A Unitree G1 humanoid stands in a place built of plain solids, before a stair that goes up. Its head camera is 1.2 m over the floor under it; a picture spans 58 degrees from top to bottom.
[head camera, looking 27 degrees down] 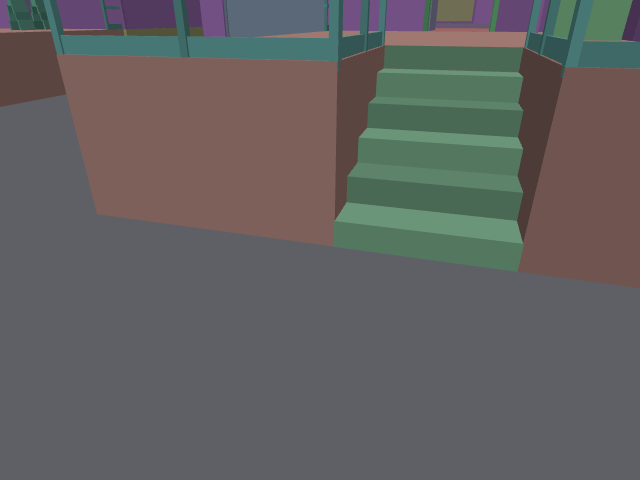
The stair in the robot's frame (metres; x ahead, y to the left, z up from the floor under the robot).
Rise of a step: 0.17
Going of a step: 0.30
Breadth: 1.02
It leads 16 degrees to the right of straight ahead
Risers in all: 6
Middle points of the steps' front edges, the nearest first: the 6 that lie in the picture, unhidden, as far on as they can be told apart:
2.12 -0.57 0.17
2.41 -0.65 0.34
2.70 -0.73 0.51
2.98 -0.82 0.68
3.27 -0.90 0.85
3.56 -0.99 1.02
